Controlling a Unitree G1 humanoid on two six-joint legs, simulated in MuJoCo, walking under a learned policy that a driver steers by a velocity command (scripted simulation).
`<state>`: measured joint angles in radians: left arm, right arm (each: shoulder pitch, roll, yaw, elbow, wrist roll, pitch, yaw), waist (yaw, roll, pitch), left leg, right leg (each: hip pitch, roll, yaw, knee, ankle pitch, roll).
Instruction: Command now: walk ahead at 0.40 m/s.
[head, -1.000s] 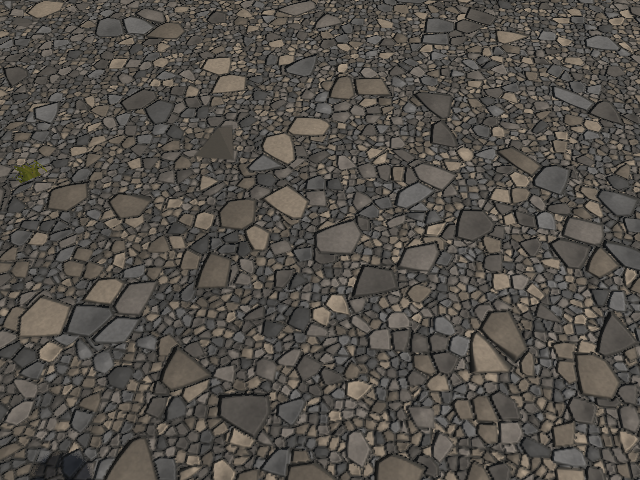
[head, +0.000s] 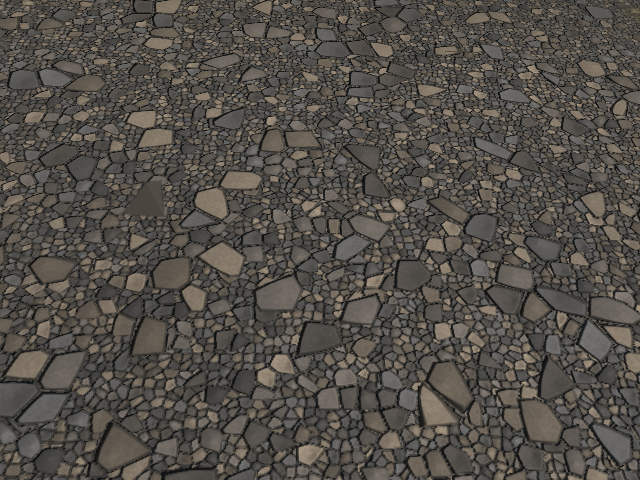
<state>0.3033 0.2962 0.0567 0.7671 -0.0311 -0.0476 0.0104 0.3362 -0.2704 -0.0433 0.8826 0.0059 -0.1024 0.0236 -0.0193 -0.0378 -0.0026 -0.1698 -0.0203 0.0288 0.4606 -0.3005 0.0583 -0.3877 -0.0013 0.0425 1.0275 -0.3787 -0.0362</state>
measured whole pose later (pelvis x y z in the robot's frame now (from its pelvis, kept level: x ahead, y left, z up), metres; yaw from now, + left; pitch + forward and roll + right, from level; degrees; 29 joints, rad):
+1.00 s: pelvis +0.51 +0.02 -0.02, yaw +10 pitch +2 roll -1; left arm 0.22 0.31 0.04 0.83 -0.01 -0.04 0.01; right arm 0.11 -0.28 -0.04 0.68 -0.01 -0.05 0.04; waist 0.02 -0.01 0.07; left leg -0.48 -0.04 0.01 0.54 -0.09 0.07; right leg -0.38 -0.01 0.01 1.18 -0.55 0.03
